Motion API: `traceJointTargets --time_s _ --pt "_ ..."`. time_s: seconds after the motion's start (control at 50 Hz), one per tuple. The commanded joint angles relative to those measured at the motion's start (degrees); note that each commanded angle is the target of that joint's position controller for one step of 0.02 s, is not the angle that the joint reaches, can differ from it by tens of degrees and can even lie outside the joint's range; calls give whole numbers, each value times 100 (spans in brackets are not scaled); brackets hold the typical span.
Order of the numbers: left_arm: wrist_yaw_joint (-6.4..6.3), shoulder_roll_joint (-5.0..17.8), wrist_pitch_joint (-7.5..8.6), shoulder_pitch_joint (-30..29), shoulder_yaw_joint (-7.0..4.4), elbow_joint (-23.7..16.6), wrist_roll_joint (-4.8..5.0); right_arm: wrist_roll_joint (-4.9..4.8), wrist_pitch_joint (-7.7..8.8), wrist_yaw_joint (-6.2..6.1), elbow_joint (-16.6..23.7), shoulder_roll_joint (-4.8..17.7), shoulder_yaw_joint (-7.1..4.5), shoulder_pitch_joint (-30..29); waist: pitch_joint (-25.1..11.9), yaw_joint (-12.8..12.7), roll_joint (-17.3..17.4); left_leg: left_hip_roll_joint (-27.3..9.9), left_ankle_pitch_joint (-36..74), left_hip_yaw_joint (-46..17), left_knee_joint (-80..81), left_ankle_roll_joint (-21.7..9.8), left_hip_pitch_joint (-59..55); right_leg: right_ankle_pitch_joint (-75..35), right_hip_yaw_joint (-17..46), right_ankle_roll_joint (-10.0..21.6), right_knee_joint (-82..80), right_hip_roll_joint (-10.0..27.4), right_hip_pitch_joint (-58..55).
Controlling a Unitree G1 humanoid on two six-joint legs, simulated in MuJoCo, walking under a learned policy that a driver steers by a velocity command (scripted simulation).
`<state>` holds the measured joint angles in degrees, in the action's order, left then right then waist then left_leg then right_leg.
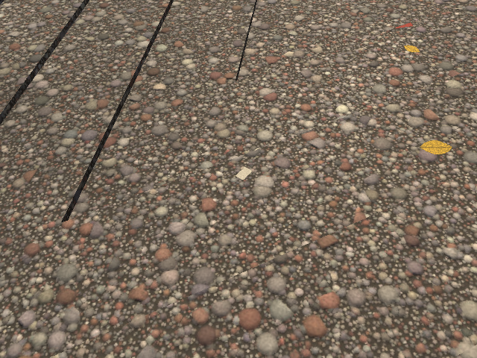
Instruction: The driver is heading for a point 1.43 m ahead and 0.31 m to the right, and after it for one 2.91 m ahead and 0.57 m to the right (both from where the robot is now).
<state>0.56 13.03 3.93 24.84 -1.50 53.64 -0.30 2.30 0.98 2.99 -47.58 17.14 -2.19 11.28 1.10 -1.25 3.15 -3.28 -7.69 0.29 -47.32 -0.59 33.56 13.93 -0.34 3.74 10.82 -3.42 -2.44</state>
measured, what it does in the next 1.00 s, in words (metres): goes down, turning right: left foot, then right foot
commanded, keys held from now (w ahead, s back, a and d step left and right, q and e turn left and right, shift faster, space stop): w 0.28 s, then w+e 0.72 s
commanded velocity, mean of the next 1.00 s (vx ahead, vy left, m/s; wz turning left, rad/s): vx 0.49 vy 0.00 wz -0.29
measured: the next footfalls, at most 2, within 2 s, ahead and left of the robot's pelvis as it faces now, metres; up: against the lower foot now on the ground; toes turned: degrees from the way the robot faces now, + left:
left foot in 0.18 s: +0.28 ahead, +0.12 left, -0.02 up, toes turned +2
right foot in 0.74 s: +0.57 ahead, -0.02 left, -0.03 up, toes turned -15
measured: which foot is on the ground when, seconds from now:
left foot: up 0.00-0.16, down 0.18-0.74, up 0.76-1.00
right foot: down 0.00-0.26, up 0.28-0.72, down 0.74-1.00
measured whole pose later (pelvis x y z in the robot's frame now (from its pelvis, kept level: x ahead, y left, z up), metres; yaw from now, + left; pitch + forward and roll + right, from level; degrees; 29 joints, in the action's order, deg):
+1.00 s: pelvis +0.55 +0.04 -0.04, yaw -20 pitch +0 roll -1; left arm 0.2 14.9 2.4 20.0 -4.2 53.8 -0.4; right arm 2.5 2.6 0.4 -47.0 13.8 -1.2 7.0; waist 3.2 -2.0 0.9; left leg -6.7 -13.6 -3.8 -51.2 2.9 33.7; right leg 10.9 2.3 7.8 21.8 -9.3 11.0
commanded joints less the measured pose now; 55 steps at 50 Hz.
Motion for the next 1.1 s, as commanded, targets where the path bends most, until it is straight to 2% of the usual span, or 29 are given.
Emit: traceJointTargets --time_s 0.02,0.12,0.16,0.2,0.22,0.24,0.26,0.28,0.3,0.32,0.34,0.38,0.42,0.5,0.58,0.66,0.7,0.72,0.74,0.76,0.78,0.8,0.82,0.84,0.86,0.9,0.96,1.04,1.1 --pt "-24 834 119 195 -160 -97 -18 -35 102 31 590 122 40 -1044 501 -168 -920 134 622 332 635 47 194 -2250 540 651 -335 1206 372" --pt "-109 888 137 326 -167 126 -48 -51 164 -13 697 190 52 -1495 648 -195 -739 134 980 187 1737 -255 -61 -2839 553 609 -38 1494 -203" --pt "-152 979 109 248 -190 195 -64 -37 178 -60 626 256 24 -1291 627 -40 -759 192 871 93 2118 -409 -566 -3520 549 479 299 1566 -375" --pt "-164 1173 35 151 -255 241 -130 -22 234 -155 260 485 -85 -269 33 367 -730 474 404 217 2264 -609 -1665 -4763 453 388 1649 1466 -559" --pt "-56 872 -5 636 -173 308 27 14 299 -199 85 543 -141 -32 -463 197 -171 668 362 386 2361 -611 -2924 -4394 135 217 2668 1042 237" --pt "-37 1004 -9 477 -170 307 115 89 333 -199 -106 593 -225 667 -820 632 -2 141 177 -333 2341 -769 -4436 -3079 22 91 3962 757 1716" --pt "-62 933 60 131 -167 121 239 161 314 -197 -304 855 -331 1390 -1472 975 846 -1029 294 -1885 2555 -1146 -5407 -385 -230 -69 6057 82 2885" --pt "-125 928 113 83 -187 30 261 92 323 -143 -364 867 -304 1424 -1747 788 644 -1645 1670 -2591 2533 -1355 -5523 1402 398 16 6836 39 3358" --pt "-151 879 126 -308 -194 -23 198 21 357 -164 -271 745 -279 991 -1089 659 17 -1599 1857 -2105 2703 -1263 -4684 1080 640 89 6561 359 3469" --pt "-118 762 127 -479 -186 -44 130 21 408 -194 -297 539 -219 717 -452 497 -169 -1466 2041 -1806 2972 -1134 -3902 820 617 106 6147 518 3436" --pt "-82 673 69 -591 -201 -65 1 17 450 -213 -366 367 -166 576 -127 333 -194 -1269 1965 -1537 3176 -986 -3415 693 587 110 5799 640 3357" --pt "10 492 -117 -418 -206 27 -128 -29 531 -221 -417 208 -96 447 42 101 -14 -1069 1882 -1060 3526 -862 -2778 500 438 72 5594 662 3042" --pt "94 408 -222 -613 -215 -69 -168 -92 637 -222 -495 305 -120 536 171 18 123 -1074 1889 -772 3797 -941 -2550 208 303 47 5577 705 3218" --pt "208 388 -166 -1568 -223 -462 -98 -120 724 -292 -607 49 -22 659 507 36 -61 -709 1795 81 4019 -744 -2442 -1258 99 42 4618 727 3841" --pt "306 175 -73 -2314 -96 -743 -91 -196 785 -368 -761 156 36 895 591 235 -73 -670 1817 499 4140 -639 -2282 -2649 -414 58 2663 499 3002" --pt "264 412 -54 -2330 -132 -841 -191 -206 671 -503 -974 321 8 1254 503 191 -255 -846 3554 753 3422 -433 -3568 -2125 -591 310 1929 248 3013" --pt "211 504 -48 -1702 -188 -647 -239 -145 555 -574 -986 432 -28 1336 143 -49 -219 -828 4817 930 2111 -333 -3786 -1504 -797 491 1914 -111 2424" --pt "177 576 -37 -1072 -240 -431 -249 -121 489 -578 -917 503 -58 1266 -133 -288 -194 -781 5111 989 1129 -296 -3649 -1300 -820 632 1835 -296 1862" --pt "129 676 -2 -175 -308 -160 -286 -161 448 -544 -780 602 -96 968 -431 -749 -232 -613 4479 1096 -368 -207 -2956 -1620 -543 924 1360 -212 796" --pt "57 1098 -13 200 -426 -62 -292 -136 471 -456 -527 269 -39 896 -819 -718 -1087 20 -522 1007 -2422 -147 -1194 -2945 967 1505 1777 1154 -742" --pt "52 1455 -66 199 -510 -204 -153 -156 454 -467 -285 82 -5 1362 -1635 -374 -1272 547 -2776 73 -3993 -1 370 -4283 3167 2465 1998 2383 -2048" --pt "-59 1525 -174 134 -567 -313 -45 -135 478 -426 -120 271 -3 1003 -1624 -560 -807 369 -2198 -429 -4094 50 1279 -2205 3556 2671 1257 2526 -1925" --pt "-125 1182 -227 -323 -485 -386 -5 -88 536 -369 -13 421 -15 560 -820 -393 -302 57 -1758 -505 -3373 29 1471 -600 3346 2298 634 2268 -1035" --pt "-131 954 -240 -716 -422 -403 0 -75 531 -329 5 495 -66 369 -206 -115 -53 -112 -1532 -410 -2716 70 1133 -345 2996 1987 308 2002 -32" --pt "-132 876 -208 -871 -387 -435 -2 14 426 -310 13 465 -77 345 25 109 120 -211 -1497 -409 -2254 172 599 -806 2724 1868 199 1796 761" --pt "-101 924 -96 -906 -390 -432 -1 86 191 -289 -9 210 -24 410 67 299 50 -266 -1425 -291 -1496 323 -283 -1359 2126 1667 121 1357 1717" --pt "-65 1140 -24 -766 -476 -402 -3 30 135 -257 216 11 33 -25 -7 217 -282 -203 -670 -83 -424 413 -539 -1692 1678 1445 141 931 1966" --pt "-17 1056 -33 -386 -508 -385 -5 -36 187 -243 448 173 1 -720 -100 -153 -516 -142 821 -228 406 367 -320 -1416 1767 1155 431 800 1441" --pt "-39 1084 -84 -203 -530 -431 -76 -82 209 -213 656 198 15 -1170 -40 -344 -628 19 743 -296 1168 383 -336 -1050 1991 1033 800 799 1201"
